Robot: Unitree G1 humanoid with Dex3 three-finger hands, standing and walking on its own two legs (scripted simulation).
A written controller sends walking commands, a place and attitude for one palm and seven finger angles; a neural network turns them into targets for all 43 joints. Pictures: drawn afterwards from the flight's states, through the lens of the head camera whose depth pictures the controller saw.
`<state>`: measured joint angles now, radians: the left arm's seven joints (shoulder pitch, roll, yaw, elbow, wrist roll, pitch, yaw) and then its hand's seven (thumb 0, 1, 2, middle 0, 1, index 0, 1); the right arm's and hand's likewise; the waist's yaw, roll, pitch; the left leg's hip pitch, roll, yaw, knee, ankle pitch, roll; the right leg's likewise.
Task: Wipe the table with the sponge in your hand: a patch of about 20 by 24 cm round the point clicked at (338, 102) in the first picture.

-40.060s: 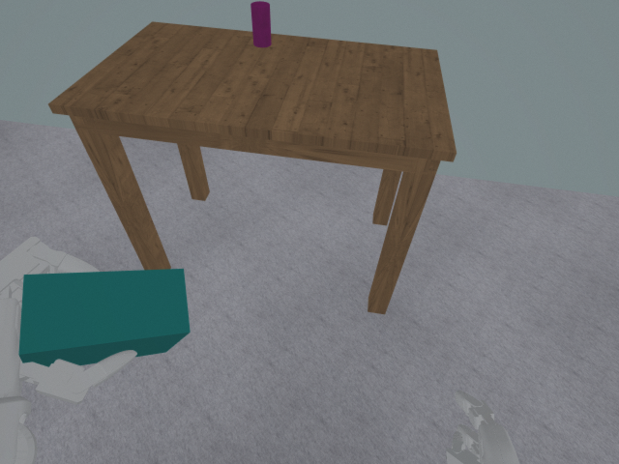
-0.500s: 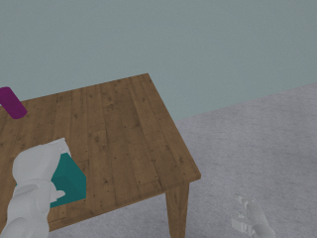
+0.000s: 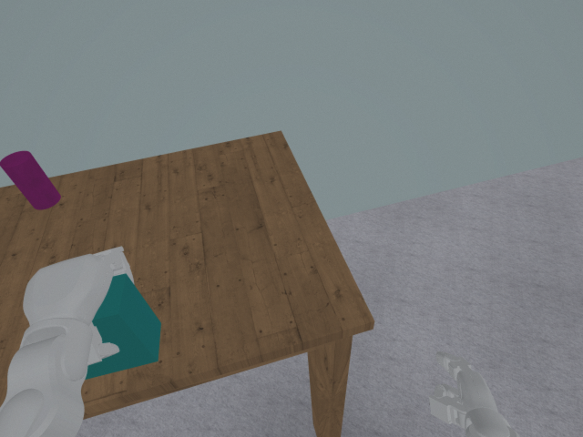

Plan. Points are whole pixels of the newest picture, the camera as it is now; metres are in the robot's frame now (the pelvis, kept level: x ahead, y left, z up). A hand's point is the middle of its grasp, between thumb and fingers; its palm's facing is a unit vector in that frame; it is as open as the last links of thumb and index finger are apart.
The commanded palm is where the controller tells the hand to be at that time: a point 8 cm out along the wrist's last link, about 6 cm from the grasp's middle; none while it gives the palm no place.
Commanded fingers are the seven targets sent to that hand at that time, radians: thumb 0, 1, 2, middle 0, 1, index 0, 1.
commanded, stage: lift the sponge slowly off the table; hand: left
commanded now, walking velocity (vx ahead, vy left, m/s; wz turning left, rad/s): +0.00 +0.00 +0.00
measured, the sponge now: (111, 336) +0.21 +0.30 +0.03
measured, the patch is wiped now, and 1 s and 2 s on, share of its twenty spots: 0.95 0.95 0.95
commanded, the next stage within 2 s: bring the sponge back beside the body in 1.30 s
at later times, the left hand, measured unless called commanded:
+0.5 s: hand (93, 287) +0.23 +0.28 +0.13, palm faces +0.09 -0.09 -0.99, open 10.2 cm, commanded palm +0.19 +0.29 +0.20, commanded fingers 0.00 0.10 1.30 -1.20 -1.60 -1.20 -1.60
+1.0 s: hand (82, 260) +0.24 +0.29 +0.17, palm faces +0.12 -0.05 -0.99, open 10.2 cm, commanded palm +0.20 +0.29 +0.24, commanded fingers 0.00 0.10 1.30 -1.20 -1.60 -1.20 -1.60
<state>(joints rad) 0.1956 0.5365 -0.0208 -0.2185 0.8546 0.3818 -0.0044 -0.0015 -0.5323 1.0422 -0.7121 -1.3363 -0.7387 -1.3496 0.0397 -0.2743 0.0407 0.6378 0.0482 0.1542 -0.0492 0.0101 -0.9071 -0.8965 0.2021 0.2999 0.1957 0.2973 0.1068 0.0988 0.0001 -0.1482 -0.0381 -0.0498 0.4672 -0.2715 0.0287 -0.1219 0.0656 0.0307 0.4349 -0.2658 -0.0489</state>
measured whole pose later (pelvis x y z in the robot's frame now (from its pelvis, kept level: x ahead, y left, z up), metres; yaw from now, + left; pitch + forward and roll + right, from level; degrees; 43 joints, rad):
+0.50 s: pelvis +0.00 +0.00 +0.00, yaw +0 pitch -3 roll +0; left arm 0.16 0.58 -0.01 -0.33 0.83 0.45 -0.07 0.00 -0.53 1.04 -0.72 -1.33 -0.74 -1.34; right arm 0.01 -0.28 0.05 0.62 0.05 0.17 -0.04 0.01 -0.91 -0.90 0.20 0.30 0.20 0.30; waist 0.11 0.11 -0.01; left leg -0.13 -0.04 -0.05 0.44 -0.25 0.02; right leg -0.11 0.07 0.04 0.42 -0.26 -0.05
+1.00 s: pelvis -0.01 -0.01 +0.00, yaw +0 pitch -3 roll +0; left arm 0.03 0.64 0.02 -0.28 0.80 0.48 -0.13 0.00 -0.53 1.04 -0.72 -1.33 -0.74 -1.34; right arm 0.00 -0.29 0.07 0.63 0.06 0.16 -0.05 0.01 -0.91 -0.90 0.20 0.30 0.20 0.30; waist 0.11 0.12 0.00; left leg -0.15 -0.03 -0.05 0.44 -0.24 0.01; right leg -0.14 0.07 0.03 0.43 -0.25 -0.06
